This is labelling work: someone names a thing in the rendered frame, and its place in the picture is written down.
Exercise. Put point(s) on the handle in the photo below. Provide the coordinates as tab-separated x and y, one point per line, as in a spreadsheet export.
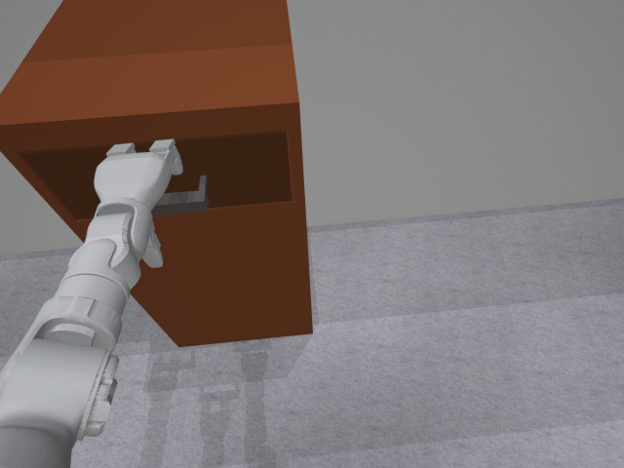
184	202

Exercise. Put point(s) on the cabinet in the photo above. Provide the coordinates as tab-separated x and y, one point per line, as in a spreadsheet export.
122	71

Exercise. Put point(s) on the left robot forearm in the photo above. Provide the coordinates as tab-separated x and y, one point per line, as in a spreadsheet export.
92	295

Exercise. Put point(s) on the robot left upper arm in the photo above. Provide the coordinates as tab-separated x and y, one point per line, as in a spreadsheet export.
58	393

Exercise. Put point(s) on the left robot hand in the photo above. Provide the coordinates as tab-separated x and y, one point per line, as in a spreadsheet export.
143	177

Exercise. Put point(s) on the drawer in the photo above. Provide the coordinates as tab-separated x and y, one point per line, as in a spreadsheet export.
241	169

